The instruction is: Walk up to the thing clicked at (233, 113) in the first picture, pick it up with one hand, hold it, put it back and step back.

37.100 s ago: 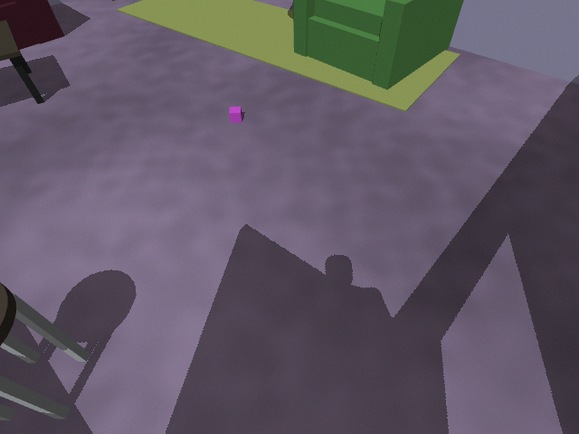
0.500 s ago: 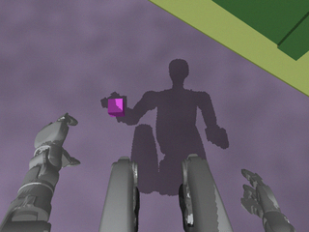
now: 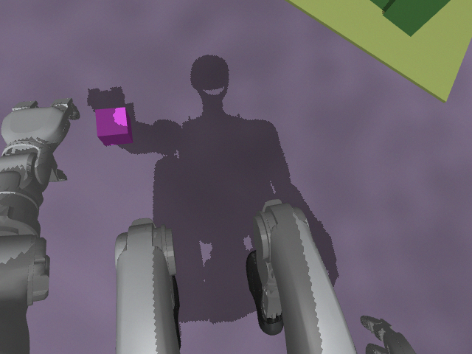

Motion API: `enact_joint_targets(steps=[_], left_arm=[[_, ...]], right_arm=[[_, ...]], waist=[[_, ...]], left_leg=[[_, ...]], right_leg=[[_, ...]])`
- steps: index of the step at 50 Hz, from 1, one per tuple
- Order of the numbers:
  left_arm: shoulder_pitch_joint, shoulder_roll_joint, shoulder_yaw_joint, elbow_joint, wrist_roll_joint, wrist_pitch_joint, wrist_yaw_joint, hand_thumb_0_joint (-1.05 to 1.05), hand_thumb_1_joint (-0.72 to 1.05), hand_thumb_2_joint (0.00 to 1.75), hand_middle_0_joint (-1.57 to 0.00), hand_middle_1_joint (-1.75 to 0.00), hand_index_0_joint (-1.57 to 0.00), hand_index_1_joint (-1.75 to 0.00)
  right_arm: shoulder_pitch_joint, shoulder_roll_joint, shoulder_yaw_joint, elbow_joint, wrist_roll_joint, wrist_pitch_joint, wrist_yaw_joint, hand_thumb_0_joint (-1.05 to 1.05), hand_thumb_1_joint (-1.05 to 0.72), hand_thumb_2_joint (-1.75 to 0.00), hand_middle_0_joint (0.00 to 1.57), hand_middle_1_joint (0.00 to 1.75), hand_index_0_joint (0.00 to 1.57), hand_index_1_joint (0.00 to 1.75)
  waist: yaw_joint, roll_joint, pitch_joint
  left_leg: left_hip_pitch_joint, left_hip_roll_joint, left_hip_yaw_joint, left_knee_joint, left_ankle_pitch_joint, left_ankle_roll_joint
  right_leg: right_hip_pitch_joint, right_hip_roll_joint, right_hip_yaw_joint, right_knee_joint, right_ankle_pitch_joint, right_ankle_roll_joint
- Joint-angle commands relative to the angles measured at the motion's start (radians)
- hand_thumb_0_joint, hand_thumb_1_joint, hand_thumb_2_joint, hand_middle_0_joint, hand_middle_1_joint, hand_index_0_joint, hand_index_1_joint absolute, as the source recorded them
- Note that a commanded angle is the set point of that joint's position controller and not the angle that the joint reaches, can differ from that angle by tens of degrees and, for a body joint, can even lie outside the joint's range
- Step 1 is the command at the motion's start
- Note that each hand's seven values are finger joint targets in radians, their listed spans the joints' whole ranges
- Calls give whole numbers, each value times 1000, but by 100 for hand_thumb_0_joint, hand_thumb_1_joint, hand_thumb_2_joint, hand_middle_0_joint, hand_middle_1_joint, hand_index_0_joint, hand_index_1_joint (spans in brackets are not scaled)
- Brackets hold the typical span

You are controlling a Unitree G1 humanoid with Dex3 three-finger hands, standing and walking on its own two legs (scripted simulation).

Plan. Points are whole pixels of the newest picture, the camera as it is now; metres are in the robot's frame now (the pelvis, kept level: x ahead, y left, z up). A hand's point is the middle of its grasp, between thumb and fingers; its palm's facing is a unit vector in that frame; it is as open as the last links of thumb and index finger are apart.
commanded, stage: rise first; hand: left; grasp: from above
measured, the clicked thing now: (114, 127) +0.59 +0.23 -0.35
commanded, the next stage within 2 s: none
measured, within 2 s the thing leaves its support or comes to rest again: neither
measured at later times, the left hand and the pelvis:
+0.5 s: hand (71, 134) +0.51 +0.27 -0.19, palm faces -0.46 -0.02 -0.89, open 12.8 cm; pelvis +0.01 +0.00 -0.03, yaw -3 degrees
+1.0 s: hand (78, 128) +0.53 +0.27 -0.21, palm faces -0.46 -0.03 -0.89, open 13.2 cm; pelvis +0.01 +0.00 -0.05, yaw -4 degrees
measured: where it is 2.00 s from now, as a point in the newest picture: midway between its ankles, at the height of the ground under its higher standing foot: (218, 317)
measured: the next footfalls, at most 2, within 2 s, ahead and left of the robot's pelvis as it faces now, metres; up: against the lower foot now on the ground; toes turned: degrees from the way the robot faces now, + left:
none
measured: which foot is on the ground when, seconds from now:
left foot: down 0.00-1.00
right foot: down 0.00-1.00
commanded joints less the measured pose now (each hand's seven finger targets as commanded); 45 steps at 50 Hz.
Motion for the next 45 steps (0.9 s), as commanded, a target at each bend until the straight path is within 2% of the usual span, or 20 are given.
enact_joint_targets(steps=[1, 4, 6, 7, 10, 11, 12, 13, 18, 19, 20, 22, 24, 26, 29, 30, 34, 35, 41, 45], left_arm=[[-371, 251, 28, -94, 24, 1, 65, 0, -33, 85, -26, -78, -26, -78], [-428, 279, 27, -93, 38, -4, 65, 0, -32, 84, -25, -80, -26, -80], [-409, 261, 15, -39, 43, -2, 63, 0, -32, 84, -25, -80, -26, -79], [-454, 279, 21, -62, 39, -8, 66, 0, -32, 84, -25, -80, -26, -80], [-447, 283, 23, -12, 48, -1, 74, 0, -32, 84, -25, -81, -25, -81], [-483, 303, 29, -30, 48, -1, 79, 0, -31, 82, -25, -82, -27, -81], [-444, 290, 28, 22, 56, 7, 82, 0, -31, 83, -25, -82, -26, -81], [-482, 288, 21, -10, 50, 6, 83, 0, -31, 82, -25, -83, -27, -81], [-496, 314, 28, -1, 52, 18, 85, 0, -30, 81, -26, -83, -27, -81], [-531, 341, 40, -42, 55, 18, 87, 0, -31, 82, -25, -84, -26, -82], [-499, 326, 33, 7, 51, 25, 84, 0, -33, 83, -25, -84, -26, -82], [-519, 336, 34, -18, 45, 27, 84, 0, -33, 83, -24, -85, -25, -83], [-514, 338, 30, 7, 40, 27, 78, 0, -31, 82, -25, -84, -26, -82], [-516, 361, 35, 0, 38, 27, 74, 0, -32, 82, -24, -85, -26, -84], [-525, 371, 38, -8, 35, 31, 74, 0, -32, 82, -23, -87, -25, -85], [-521, 370, 36, 12, 34, 32, 72, 0, -34, 83, -22, -88, -24, -86], [-517, 388, 38, 1, 36, 28, 67, 0, -34, 83, -21, -89, -23, -87], [-478, 373, 34, 36, 38, 34, 66, 0, -35, 84, -21, -89, -23, -87], [-525, 409, 38, 5, 34, 32, 63, 0, -36, 84, -20, -91, -22, -88], [-526, 388, 24, 22, 34, 34, 67, 0, -37, 86, -17, -94, -19, -91]], right_arm=[[176, -228, -67, -29, -15, 2, 1, 0, -90, -90, 20, 30, 20, 30], [182, -231, -64, -28, -23, 9, 5, 0, -90, -90, 20, 30, 20, 30], [185, -231, -53, -29, -30, 11, 9, 0, -90, -90, 20, 30, 20, 30], [181, -233, -49, -32, -32, 11, 10, 0, -90, -90, 20, 30, 20, 30], [189, -238, -33, -33, -39, 13, 15, 0, -90, -90, 20, 30, 20, 30], [187, -240, -30, -34, -41, 13, 17, 0, -90, -90, 20, 30, 20, 30], [199, -247, -25, -31, -43, 13, 19, 0, -90, -90, 20, 30, 20, 30], [192, -245, -23, -35, -43, 14, 21, 0, -90, -90, 20, 30, 20, 30], [210, -251, -3, -38, -52, 19, 30, 0, -91, -90, 20, 30, 20, 30], [211, -253, -4, -43, -51, 22, 30, 0, -91, -90, 20, 30, 20, 30], [214, -251, 2, -44, -52, 23, 34, 0, -91, -90, 20, 30, 20, 30], [213, -257, 6, -48, -53, 25, 34, 0, -91, -90, 20, 30, 20, 30], [219, -262, 11, -51, -54, 25, 36, 0, -91, -90, 20, 30, 20, 30], [212, -259, 16, -54, -57, 29, 37, 0, -91, -90, 20, 30, 20, 30], [217, -262, 23, -58, -59, 32, 36, 0, -90, -90, 20, 30, 20, 30], [223, -265, 28, -54, -59, 32, 37, 0, -90, -90, 20, 30, 20, 30], [227, -272, 34, -61, -57, 36, 38, 0, -90, -90, 20, 30, 20, 30], [236, -275, 38, -59, -58, 37, 39, 0, -90, -90, 20, 30, 20, 30], [241, -279, 44, -63, -57, 46, 43, 0, -90, -90, 20, 30, 20, 30], [236, -278, 54, -65, -58, 48, 44, 0, -90, -90, 20, 30, 20, 30]], waist=[[-14, 246, -666], [-27, 245, -689], [-43, 235, -646], [-46, 247, -657], [-50, 263, -643], [-52, 287, -656], [-56, 282, -640], [-62, 299, -651], [-80, 313, -657], [-65, 335, -688], [-83, 332, -655], [-84, 331, -666], [-100, 304, -634], [-89, 297, -647], [-91, 307, -656], [-105, 309, -636], [-102, 318, -649], [-105, 303, -631], [-109, 322, -654], [-118, 339, -624]], left_leg=[[536, -5, 62, -242, 137, 30], [518, -6, 63, -216, 140, 35], [494, -5, 56, -207, 127, 34], [484, -5, 57, -198, 128, 37], [488, 1, 47, -194, 142, 31], [499, 2, 46, -190, 149, 30], [510, 7, 38, -188, 169, 26], [512, 9, 38, -181, 177, 26], [486, 12, 49, -141, 221, 33], [497, 11, 50, -144, 217, 31], [480, 13, 49, -142, 214, 31], [474, 16, 46, -138, 202, 32], [449, 17, 37, -134, 176, 34], [417, 15, 53, -116, 166, 42], [412, 16, 56, -105, 169, 41], [394, 16, 55, -100, 168, 42], [409, 19, 42, -97, 196, 38], [419, 20, 38, -95, 217, 38], [386, 20, 47, -72, 218, 41], [395, 21, 38, -80, 214, 35]], right_leg=[[265, 16, -85, -204, 143, -82], [276, 20, -88, -192, 153, -80], [254, 19, -93, -183, 142, -78], [259, 21, -94, -177, 147, -78], [237, 21, -102, -158, 160, -79], [236, 22, -104, -152, 167, -81], [223, 17, -106, -147, 181, -78], [218, 23, -110, -137, 190, -81], [259, 25, -108, -128, 243, -72], [257, 29, -109, -122, 238, -76], [262, 29, -112, -124, 237, -73], [260, 31, -116, -121, 232, -73], [252, 31, -120, -118, 214, -72], [289, 39, -114, -126, 214, -69], [293, 40, -113, -122, 218, -68], [294, 40, -113, -120, 222, -66], [287, 42, -124, -102, 241, -69], [283, 40, -127, -103, 255, -67], [312, 47, -121, -97, 270, -65], [271, 47, -131, -84, 258, -69]])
